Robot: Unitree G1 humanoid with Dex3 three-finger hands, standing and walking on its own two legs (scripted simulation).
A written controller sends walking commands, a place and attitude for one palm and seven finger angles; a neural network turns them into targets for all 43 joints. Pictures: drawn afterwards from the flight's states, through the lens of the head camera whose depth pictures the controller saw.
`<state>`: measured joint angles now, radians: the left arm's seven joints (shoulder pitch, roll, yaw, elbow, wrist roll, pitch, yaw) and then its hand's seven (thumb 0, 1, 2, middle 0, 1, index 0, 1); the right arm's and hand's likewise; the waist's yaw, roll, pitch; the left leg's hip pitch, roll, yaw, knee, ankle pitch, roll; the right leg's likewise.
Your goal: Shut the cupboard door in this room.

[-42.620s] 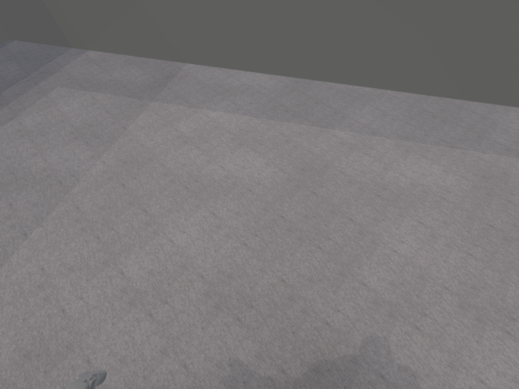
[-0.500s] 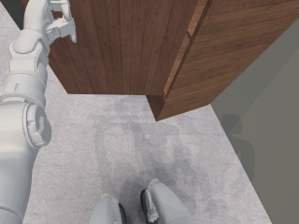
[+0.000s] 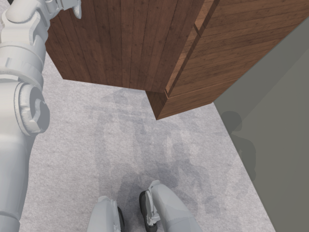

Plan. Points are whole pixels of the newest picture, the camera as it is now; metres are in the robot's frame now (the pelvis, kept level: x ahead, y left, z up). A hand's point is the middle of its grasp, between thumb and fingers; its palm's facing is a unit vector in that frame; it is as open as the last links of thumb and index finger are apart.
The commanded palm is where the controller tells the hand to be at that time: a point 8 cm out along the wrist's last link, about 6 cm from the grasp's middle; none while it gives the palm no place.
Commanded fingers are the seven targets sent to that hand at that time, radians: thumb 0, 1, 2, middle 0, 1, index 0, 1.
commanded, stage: pull the fist back off the door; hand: left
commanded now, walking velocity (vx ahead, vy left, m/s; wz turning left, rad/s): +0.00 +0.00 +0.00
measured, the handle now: out of the picture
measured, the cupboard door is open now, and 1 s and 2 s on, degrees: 65 63 63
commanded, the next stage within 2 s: draw the hand back to the body in 0.84 s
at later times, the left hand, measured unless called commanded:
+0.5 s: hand (81, 0) +0.59 +0.04 +0.13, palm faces +0.06 -1.00 -0.05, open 3.1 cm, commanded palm +0.55 +0.08 +0.11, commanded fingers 0.00 0.90 0.90 -1.30 -1.50 -1.30 -1.50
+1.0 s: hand (88, 27) +0.53 +0.03 +0.12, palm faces +0.06 -1.00 -0.02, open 3.1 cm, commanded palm +0.49 +0.10 +0.12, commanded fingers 0.00 0.90 0.90 -1.30 -1.50 -1.30 -1.50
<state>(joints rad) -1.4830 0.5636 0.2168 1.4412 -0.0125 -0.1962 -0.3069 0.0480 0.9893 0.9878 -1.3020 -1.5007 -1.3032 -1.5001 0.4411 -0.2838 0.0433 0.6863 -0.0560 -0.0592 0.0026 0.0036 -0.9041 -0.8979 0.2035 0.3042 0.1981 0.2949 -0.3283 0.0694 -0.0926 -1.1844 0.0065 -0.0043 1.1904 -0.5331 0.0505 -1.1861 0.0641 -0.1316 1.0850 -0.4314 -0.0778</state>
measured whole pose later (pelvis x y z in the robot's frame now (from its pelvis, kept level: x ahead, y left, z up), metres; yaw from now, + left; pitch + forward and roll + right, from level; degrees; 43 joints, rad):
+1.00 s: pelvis +0.00 -0.01 +0.03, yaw +1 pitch +22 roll +0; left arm -1.08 0.21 0.25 1.31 0.01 -0.43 0.22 0.02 0.90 0.90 -1.30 -1.50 -1.31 -1.50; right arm 0.37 -0.25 0.00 0.64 -0.06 -0.02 0.08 0.01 -0.91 -0.90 0.20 0.30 0.20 0.29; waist -0.22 0.05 -0.13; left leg -0.93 -0.02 0.03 1.01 -0.47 0.04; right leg -0.96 0.05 -0.08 0.97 -0.40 -0.08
